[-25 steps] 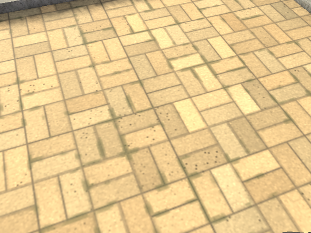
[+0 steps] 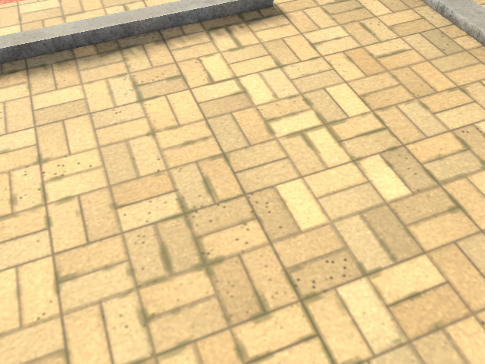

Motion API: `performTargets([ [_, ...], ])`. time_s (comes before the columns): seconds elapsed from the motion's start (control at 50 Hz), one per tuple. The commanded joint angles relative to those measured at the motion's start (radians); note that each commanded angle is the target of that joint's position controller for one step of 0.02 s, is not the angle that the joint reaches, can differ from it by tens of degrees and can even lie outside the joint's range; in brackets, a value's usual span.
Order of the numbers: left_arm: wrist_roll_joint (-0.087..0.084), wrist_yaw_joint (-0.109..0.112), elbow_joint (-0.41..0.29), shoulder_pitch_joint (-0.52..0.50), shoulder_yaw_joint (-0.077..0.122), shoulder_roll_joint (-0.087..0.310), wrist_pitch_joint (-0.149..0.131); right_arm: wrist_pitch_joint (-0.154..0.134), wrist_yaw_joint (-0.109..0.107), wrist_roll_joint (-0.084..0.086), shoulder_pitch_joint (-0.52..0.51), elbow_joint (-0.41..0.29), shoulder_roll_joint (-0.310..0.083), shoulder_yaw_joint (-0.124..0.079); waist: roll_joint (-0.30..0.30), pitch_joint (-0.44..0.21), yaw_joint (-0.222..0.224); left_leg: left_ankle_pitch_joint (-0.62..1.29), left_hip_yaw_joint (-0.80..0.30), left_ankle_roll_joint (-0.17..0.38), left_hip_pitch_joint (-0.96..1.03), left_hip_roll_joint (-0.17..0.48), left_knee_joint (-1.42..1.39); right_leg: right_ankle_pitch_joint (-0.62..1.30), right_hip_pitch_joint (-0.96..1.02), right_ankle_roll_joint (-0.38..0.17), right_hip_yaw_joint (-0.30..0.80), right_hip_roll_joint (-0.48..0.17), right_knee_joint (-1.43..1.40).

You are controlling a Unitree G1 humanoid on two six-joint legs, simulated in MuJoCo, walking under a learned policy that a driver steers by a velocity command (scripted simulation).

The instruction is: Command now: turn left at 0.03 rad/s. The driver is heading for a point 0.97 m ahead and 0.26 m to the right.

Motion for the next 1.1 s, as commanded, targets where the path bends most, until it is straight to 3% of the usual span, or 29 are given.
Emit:
performTargets([
  [0.02, -0.001, 0.009, -0.032, -0.006, 0.022, 0.124, -0.012, -0.014, -0.006, 0.003, -0.033, -0.048, -0.101, -0.028, -0.026, -0.036, 0.004, 0.176, -0.056, 0.022, 0.023, 0.054, -0.069, 0.153, -0.016, -0.025, 0.041, -0.039, -0.088],
  [0.18, -0.003, 0.012, 0.016, -0.012, 0.016, 0.114, -0.010, -0.017, -0.017, 0.007, -0.001, 0.027, -0.111, -0.031, -0.004, -0.028, 0.004, 0.211, -0.050, 0.010, 0.037, 0.056, -0.073, 0.170, -0.003, -0.027, 0.032, -0.026, -0.092],
  [0.2, -0.006, 0.014, 0.029, 0.005, 0.018, 0.116, -0.008, -0.016, -0.019, 0.009, 0.015, 0.042, -0.113, -0.033, -0.006, -0.047, 0.005, 0.111, -0.034, 0.014, 0.041, 0.040, -0.066, 0.072, 0.003, -0.033, 0.021, -0.014, -0.092],
  [0.24, -0.019, 0.017, 0.036, 0.016, 0.026, 0.132, -0.003, -0.015, -0.023, 0.021, 0.028, 0.054, -0.120, -0.038, -0.031, 0.003, 0.005, -0.259, -0.010, 0.036, -0.040, 0.007, -0.035, -0.266, -0.051, -0.077, 0.039, -0.009, -0.097],
  [0.26, -0.024, 0.019, 0.032, 0.018, 0.026, 0.131, -0.007, -0.023, -0.024, 0.025, 0.026, 0.051, -0.113, -0.036, -0.045, 0.056, 0.007, -0.369, -0.016, 0.048, -0.105, 0.010, -0.028, -0.395, -0.084, -0.104, 0.079, -0.030, -0.119],
  [0.3, -0.033, 0.019, 0.037, 0.061, 0.029, 0.143, -0.033, -0.060, -0.017, 0.036, 0.012, 0.040, -0.091, -0.030, -0.085, 0.120, 0.023, -0.363, -0.014, 0.059, -0.201, 0.016, 0.034, -0.493, -0.079, -0.166, 0.210, -0.107, -0.174],
  [0.34, -0.034, 0.014, 0.053, 0.099, 0.044, 0.189, -0.054, -0.096, -0.003, 0.044, -0.011, 0.031, -0.064, -0.027, -0.178, 0.115, 0.022, -0.192, 0.058, 0.050, -0.245, 0.001, 0.163, -0.495, -0.022, -0.242, 0.403, -0.242, -0.277],
  [0.38, -0.037, 0.008, 0.042, 0.063, 0.046, 0.195, -0.057, -0.113, 0.008, 0.049, 0.007, 0.036, -0.064, -0.028, -0.196, 0.116, -0.008, -0.165, 0.053, 0.076, -0.164, 0.019, 0.105, -0.386, -0.071, -0.254, 0.429, -0.270, -0.288],
  [0.42, -0.039, 0.000, -0.004, -0.062, 0.029, 0.141, -0.054, -0.120, 0.014, 0.053, 0.195, 0.122, -0.105, -0.049, -0.125, 0.071, -0.102, -0.082, 0.005, 0.103, 0.125, 0.029, -0.075, -0.185, -0.211, -0.160, 0.220, -0.140, -0.142],
  [0.44, -0.032, -0.001, -0.040, -0.114, 0.014, 0.085, -0.067, -0.123, 0.013, 0.050, 0.314, 0.164, -0.188, -0.076, 0.091, 0.041, -0.129, -0.103, -0.259, 0.164, 0.287, 0.157, -0.185, -0.031, -0.363, -0.077, 0.027, 0.003, 0.168],
  [0.46, -0.025, 0.002, -0.074, -0.127, 0.015, 0.097, -0.092, -0.131, 0.028, 0.041, 0.387, 0.169, -0.263, -0.094, 0.277, 0.005, -0.152, 0.044, -0.601, 0.274, 0.436, 0.355, -0.291, -0.174, -0.557, -0.041, -0.002, 0.075, 0.457],
  [0.48, -0.037, -0.003, -0.062, -0.100, 0.029, 0.138, -0.104, -0.139, 0.034, 0.021, 0.349, 0.161, -0.176, -0.064, 0.158, 0.017, -0.108, 0.146, -0.604, 0.295, 0.453, 0.394, -0.269, -0.259, -0.655, -0.059, 0.082, 0.039, 0.609],
  [0.5, -0.054, -0.011, -0.046, -0.062, 0.027, 0.127, -0.109, -0.145, 0.036, 0.017, 0.310, 0.152, -0.134, -0.052, 0.104, 0.031, -0.073, 0.200, -0.507, 0.270, 0.461, 0.371, -0.255, -0.189, -0.694, -0.089, 0.107, 0.002, 0.662],
  [0.54, -0.045, -0.022, -0.046, -0.091, 0.028, 0.114, -0.108, -0.137, 0.038, 0.024, 0.280, 0.149, -0.112, -0.039, 0.047, 0.044, -0.057, 0.364, -0.334, 0.210, 0.459, 0.323, -0.270, -0.050, -0.742, -0.110, 0.064, -0.060, 0.628],
  [0.58, -0.034, -0.042, -0.057, -0.114, 0.022, 0.075, -0.102, -0.118, 0.028, 0.021, 0.299, 0.161, -0.079, -0.025, 0.085, 0.020, -0.055, 0.474, -0.212, 0.175, 0.403, 0.265, -0.297, 0.034, -0.665, -0.092, 0.015, -0.073, 0.539],
  [0.68, -0.022, -0.056, -0.142, -0.304, -0.008, 0.012, -0.096, -0.106, -0.008, 0.021, 0.304, 0.172, -0.140, -0.026, 0.072, 0.080, -0.078, 0.385, -0.074, 0.168, 0.163, 0.198, -0.400, 0.274, -0.454, -0.025, -0.075, -0.005, 0.156],
  [0.76, -0.035, -0.057, -0.181, -0.342, 0.005, 0.075, -0.095, -0.118, -0.009, 0.037, 0.317, 0.204, -0.159, -0.033, 0.106, 0.106, -0.050, 0.396, -0.065, 0.149, 0.197, 0.255, -0.413, 0.340, -0.364, -0.066, -0.040, 0.008, 0.021],
  [0.8, -0.032, -0.058, -0.173, -0.278, 0.024, 0.116, -0.098, -0.111, -0.008, 0.032, 0.295, 0.204, -0.176, -0.040, 0.112, 0.039, 0.002, 0.674, -0.045, 0.125, 0.280, 0.273, -0.304, 0.294, -0.277, -0.101, -0.046, 0.035, 0.014],
  [0.84, -0.036, -0.047, -0.099, -0.026, 0.060, 0.170, -0.090, -0.090, -0.008, 0.017, 0.274, 0.199, -0.171, -0.038, 0.119, -0.123, 0.128, 0.936, 0.004, 0.086, 0.254, 0.225, 0.002, 0.252, 0.028, -0.152, -0.082, 0.082, 0.021],
  [0.86, -0.029, -0.036, -0.058, 0.152, 0.076, 0.214, -0.084, -0.087, -0.008, 0.004, 0.275, 0.180, -0.149, -0.026, 0.059, -0.240, 0.192, 0.710, 0.010, 0.061, 0.036, 0.188, 0.278, 0.214, 0.333, -0.204, 0.070, -0.052, 0.060],
  [0.88, -0.007, -0.040, -0.032, 0.239, 0.089, 0.290, -0.082, -0.104, 0.004, 0.009, 0.417, 0.170, 0.008, 0.014, -0.238, -0.413, 0.104, -0.021, 0.010, -0.003, -0.318, -0.013, 0.690, -0.090, 0.634, -0.375, 0.595, -0.323, -0.068],
  [0.9, -0.017, -0.045, -0.032, 0.204, 0.065, 0.201, -0.085, -0.131, 0.012, 0.032, 0.372, 0.184, -0.069, 0.001, -0.225, -0.404, 0.127, -0.264, -0.119, 0.018, -0.421, -0.015, 0.836, -0.245, 0.584, -0.373, 0.806, -0.338, -0.248],
  [0.92, -0.023, -0.044, -0.047, 0.095, 0.052, 0.162, -0.090, -0.146, 0.016, 0.067, 0.266, 0.144, -0.140, -0.022, -0.186, -0.201, 0.099, -0.203, -0.093, 0.035, -0.516, 0.041, 0.873, -0.242, 0.420, -0.326, 0.656, -0.315, -0.274],
  [0.94, -0.018, -0.045, -0.066, 0.013, 0.044, 0.136, -0.097, -0.154, 0.010, 0.068, 0.197, 0.127, -0.151, -0.022, -0.084, -0.113, 0.066, -0.109, -0.071, 0.048, -0.481, 0.099, 0.828, -0.135, 0.251, -0.297, 0.517, -0.279, -0.297],
  [0.96, -0.005, -0.050, -0.071, -0.037, 0.038, 0.116, -0.103, -0.152, 0.002, 0.054, 0.171, 0.124, -0.140, -0.027, -0.041, -0.060, 0.030, -0.045, -0.055, 0.045, -0.434, 0.138, 0.764, -0.011, 0.112, -0.277, 0.411, -0.241, -0.319],
  [0.98, 0.007, -0.052, -0.071, -0.063, 0.031, 0.092, -0.111, -0.139, -0.004, 0.041, 0.190, 0.129, -0.129, -0.031, -0.058, -0.053, -0.009, -0.005, -0.065, 0.046, -0.363, 0.171, 0.719, 0.065, 0.028, -0.260, 0.330, -0.200, -0.342],
  [1.0, 0.007, -0.055, -0.065, -0.070, 0.029, 0.085, -0.113, -0.125, -0.005, 0.037, 0.213, 0.136, -0.104, -0.029, -0.079, -0.052, -0.029, 0.009, -0.062, 0.041, -0.323, 0.179, 0.691, 0.091, -0.023, -0.263, 0.287, -0.183, -0.366],
  [1.04, -0.006, -0.054, -0.045, -0.039, 0.030, 0.098, -0.119, -0.110, -0.011, 0.023, 0.190, 0.119, -0.087, -0.028, -0.077, -0.023, -0.040, 0.026, -0.040, 0.021, -0.324, 0.188, 0.619, 0.127, -0.090, -0.283, 0.241, -0.161, -0.402],
  [1.1, -0.012, -0.029, -0.027, 0.029, 0.041, 0.145, -0.115, -0.111, -0.018, 0.005, 0.041, 0.055, -0.096, -0.028, -0.046, 0.023, -0.011, 0.171, -0.036, -0.026, -0.426, 0.187, 0.418, 0.146, -0.074, -0.296, 0.227, -0.156, -0.433],
])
